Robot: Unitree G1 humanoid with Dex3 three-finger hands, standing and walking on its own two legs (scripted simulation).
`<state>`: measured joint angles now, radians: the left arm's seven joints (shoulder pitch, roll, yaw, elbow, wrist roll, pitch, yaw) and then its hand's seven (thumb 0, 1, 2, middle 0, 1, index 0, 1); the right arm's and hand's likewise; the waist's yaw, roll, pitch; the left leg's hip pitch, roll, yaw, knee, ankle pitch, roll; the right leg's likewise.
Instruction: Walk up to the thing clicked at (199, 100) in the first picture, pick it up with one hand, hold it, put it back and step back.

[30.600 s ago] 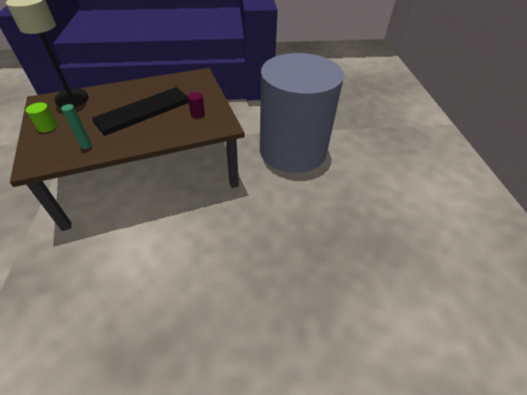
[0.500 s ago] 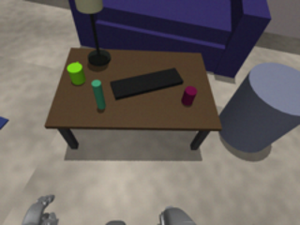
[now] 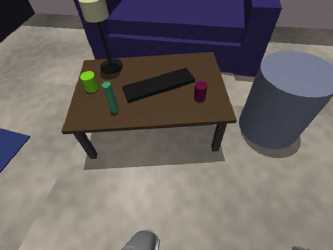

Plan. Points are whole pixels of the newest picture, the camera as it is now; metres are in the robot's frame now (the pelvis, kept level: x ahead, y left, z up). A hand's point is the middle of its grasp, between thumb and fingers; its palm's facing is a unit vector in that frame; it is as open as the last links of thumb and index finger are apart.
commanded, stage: step back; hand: right
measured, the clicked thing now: (200, 91) +0.96 -0.13 -0.35
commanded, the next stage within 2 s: stand in 1.72 s
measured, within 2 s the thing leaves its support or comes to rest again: neither
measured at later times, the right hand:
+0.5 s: hand out of the picture -0.03 -0.29 -0.13, palm faces -0.10 +0.90 -0.43, open 7.4 cm
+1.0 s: hand out of the picture -0.20 -0.29 -0.14, palm faces -0.13 +0.92 -0.36, open 7.4 cm
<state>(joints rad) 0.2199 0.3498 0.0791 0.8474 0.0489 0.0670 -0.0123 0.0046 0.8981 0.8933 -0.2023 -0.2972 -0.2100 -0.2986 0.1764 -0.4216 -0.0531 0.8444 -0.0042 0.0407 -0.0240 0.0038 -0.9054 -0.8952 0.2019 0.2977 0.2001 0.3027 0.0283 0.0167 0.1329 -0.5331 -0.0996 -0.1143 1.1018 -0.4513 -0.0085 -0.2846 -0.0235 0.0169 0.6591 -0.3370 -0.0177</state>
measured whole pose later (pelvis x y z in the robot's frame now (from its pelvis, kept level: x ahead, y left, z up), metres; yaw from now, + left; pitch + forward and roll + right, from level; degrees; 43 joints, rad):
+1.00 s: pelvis -0.27 -0.03 +0.00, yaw +6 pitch -3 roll +1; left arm 0.22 0.42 0.08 0.98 0.03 0.02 -0.02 0.00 0.90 0.89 -0.20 -0.30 -0.21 -0.30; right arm 0.25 -0.35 -0.04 0.99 -0.04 -0.02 0.02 0.01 -0.90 -0.89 0.20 0.30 0.20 0.30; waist 0.01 -0.04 0.06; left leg -0.24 -0.02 -0.02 0.58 -0.30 0.02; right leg -0.36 -0.03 0.02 0.84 -0.46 -0.02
